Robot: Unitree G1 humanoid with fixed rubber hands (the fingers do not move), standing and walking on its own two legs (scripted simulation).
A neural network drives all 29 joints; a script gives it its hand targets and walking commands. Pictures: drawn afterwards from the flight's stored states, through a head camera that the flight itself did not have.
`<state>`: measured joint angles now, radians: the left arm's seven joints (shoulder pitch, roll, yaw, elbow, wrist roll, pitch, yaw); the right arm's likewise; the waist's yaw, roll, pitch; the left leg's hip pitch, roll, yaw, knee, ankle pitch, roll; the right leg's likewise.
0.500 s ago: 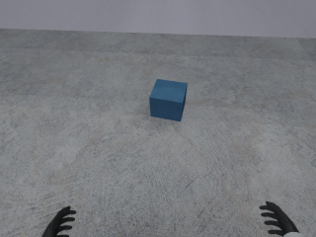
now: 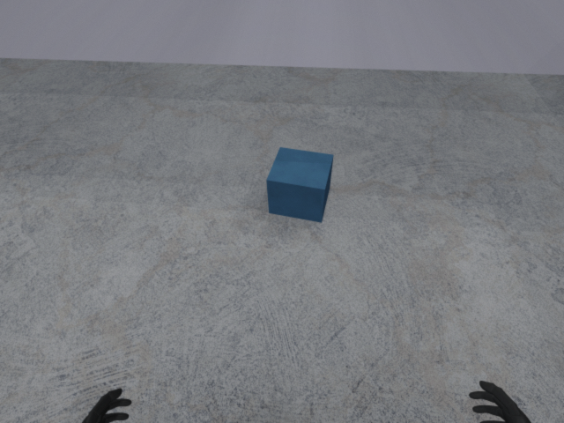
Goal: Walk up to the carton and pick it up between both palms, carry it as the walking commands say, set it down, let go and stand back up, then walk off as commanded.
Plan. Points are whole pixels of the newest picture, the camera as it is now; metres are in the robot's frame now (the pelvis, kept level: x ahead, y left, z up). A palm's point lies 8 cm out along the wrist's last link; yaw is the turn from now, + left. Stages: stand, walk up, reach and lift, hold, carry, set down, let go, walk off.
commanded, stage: stand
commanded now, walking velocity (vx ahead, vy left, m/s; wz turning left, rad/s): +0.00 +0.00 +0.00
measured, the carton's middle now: (300, 184) +1.23 -0.06 -0.67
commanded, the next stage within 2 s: walk up in 0.80 s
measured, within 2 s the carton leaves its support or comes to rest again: neither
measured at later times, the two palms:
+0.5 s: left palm out of the picture +0.10 +0.31 -0.10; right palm out of the picture +0.10 -0.31 -0.10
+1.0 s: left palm out of the picture +0.10 +0.31 -0.10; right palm out of the picture +0.11 -0.31 -0.10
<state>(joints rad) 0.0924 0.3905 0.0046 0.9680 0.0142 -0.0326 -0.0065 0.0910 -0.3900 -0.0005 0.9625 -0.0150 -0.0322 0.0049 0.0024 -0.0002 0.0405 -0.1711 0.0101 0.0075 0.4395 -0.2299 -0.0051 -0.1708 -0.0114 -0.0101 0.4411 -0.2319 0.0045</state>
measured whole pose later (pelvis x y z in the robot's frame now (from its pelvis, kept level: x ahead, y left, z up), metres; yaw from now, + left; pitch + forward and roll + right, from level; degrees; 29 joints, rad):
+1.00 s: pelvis +0.01 +0.00 +0.01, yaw +0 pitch -2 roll +0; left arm 0.09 0.40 0.02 1.05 0.01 -0.01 -0.01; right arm 0.09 -0.39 -0.01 1.05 -0.02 -0.01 -0.01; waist 0.01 0.00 0.03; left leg -0.13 0.02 0.01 0.34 -0.20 -0.01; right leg -0.14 -0.01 -0.01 0.38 -0.24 0.00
